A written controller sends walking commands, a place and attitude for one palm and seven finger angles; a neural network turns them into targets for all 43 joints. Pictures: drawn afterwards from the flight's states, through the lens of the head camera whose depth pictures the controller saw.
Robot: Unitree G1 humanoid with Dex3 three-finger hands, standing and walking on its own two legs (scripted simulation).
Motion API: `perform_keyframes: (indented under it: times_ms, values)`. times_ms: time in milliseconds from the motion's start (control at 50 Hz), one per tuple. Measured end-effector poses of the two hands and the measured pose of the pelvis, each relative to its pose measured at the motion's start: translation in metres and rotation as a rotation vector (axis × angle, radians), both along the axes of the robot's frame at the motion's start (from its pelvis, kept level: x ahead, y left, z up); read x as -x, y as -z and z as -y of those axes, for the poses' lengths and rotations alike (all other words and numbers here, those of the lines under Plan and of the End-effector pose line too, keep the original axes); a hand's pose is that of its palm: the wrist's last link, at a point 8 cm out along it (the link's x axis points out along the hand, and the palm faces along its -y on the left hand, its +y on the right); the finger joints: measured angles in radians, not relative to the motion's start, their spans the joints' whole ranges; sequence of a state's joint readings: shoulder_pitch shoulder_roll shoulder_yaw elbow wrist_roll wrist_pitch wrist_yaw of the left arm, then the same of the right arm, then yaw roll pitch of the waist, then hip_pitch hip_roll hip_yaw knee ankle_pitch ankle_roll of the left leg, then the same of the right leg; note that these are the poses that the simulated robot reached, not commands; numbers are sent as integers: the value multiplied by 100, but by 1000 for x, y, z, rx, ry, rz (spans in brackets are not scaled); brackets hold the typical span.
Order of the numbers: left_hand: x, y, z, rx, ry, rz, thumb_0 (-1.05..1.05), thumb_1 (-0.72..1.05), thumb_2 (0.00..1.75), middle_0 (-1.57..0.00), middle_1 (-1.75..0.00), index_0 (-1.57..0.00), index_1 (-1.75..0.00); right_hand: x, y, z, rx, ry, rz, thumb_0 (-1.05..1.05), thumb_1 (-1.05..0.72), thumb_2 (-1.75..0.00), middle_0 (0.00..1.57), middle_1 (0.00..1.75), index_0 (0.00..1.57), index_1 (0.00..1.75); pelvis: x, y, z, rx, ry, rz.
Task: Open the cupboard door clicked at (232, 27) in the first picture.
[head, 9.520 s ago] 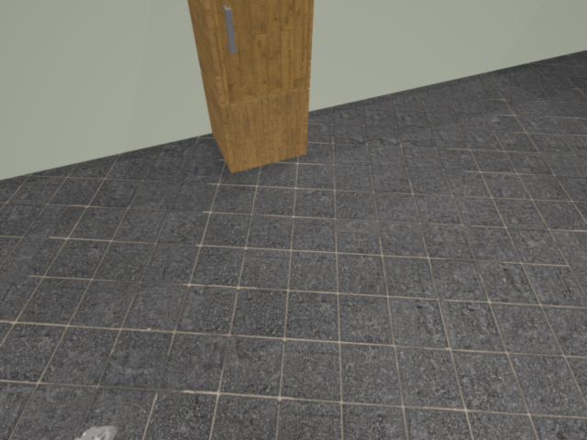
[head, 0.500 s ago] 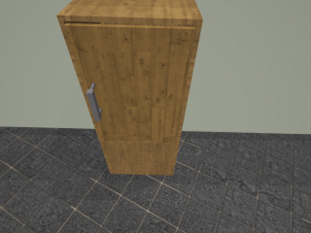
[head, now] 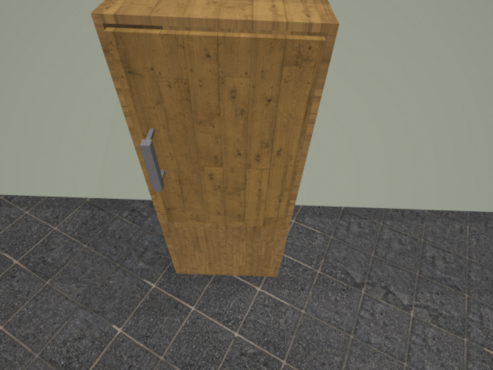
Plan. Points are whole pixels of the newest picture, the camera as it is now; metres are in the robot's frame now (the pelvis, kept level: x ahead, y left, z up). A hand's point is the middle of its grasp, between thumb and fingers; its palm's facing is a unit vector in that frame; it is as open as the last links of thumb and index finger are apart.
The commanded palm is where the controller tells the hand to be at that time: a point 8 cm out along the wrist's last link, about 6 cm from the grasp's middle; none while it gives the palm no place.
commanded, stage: come to a stop and stand still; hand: left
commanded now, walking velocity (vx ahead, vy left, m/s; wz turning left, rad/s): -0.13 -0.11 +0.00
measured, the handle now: (155, 161) +0.56 +0.26 -0.03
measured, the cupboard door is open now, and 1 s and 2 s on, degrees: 0 0 0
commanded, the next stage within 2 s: look again from close up in 0.94 s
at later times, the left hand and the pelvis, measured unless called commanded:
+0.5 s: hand out of the picture +0.05 +0.16 -0.16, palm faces +0.01 -0.98 -0.22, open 7.3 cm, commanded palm none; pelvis -0.01 -0.02 +0.01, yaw -1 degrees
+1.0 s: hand out of the picture -0.05 +0.12 -0.17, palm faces +0.05 -0.99 -0.13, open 7.4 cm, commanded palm none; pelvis -0.02 -0.03 +0.01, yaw +0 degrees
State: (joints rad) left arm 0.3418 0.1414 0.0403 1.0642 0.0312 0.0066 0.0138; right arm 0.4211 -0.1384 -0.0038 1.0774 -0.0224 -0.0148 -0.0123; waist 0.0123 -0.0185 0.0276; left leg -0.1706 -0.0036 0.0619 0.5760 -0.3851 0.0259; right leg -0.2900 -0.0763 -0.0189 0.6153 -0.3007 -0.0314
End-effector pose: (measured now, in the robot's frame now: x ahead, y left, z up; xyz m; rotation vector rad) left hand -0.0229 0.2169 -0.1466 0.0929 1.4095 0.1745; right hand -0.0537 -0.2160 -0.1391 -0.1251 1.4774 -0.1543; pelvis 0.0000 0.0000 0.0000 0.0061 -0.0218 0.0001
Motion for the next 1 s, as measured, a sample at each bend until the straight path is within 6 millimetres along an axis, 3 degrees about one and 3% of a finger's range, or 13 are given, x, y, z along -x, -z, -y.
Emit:
perform_keyframes:
  times_ms: [200,320,420,560,840,1000]
  values:
    - [-50,-5,-9,-42,40,52,1,92,90,-20,-30,-20,-30,-51,5,-14,-12,18,88,1,-91,-90,20,30,20,29,-14,-2,-2,0,20,9]
    - [-68,-13,-10,-66,63,107,1,92,90,-20,-30,-20,-30,-59,4,3,10,21,108,3,-94,-90,20,30,20,29,-8,-4,3,-8,28,5]
    - [-71,-16,-2,-62,86,131,1,92,90,-20,-30,-20,-30,-60,1,15,15,20,138,2,-93,-90,20,30,20,29,0,-6,9,-6,28,8]
    - [-57,-19,7,-56,81,135,1,93,90,-20,-30,-20,-30,-48,-2,24,4,4,132,1,-92,-90,20,30,19,29,9,-10,19,-2,21,12]
    - [9,-12,32,-4,35,8,1,91,90,-20,-30,-20,-30,0,-4,21,-27,7,19,1,-91,-90,20,30,19,29,20,-12,30,3,5,11]
    - [30,-8,48,40,11,-36,1,91,90,-20,-30,-20,-30,14,-7,16,-25,14,-18,1,-91,-90,20,30,19,29,22,-12,30,5,1,9]
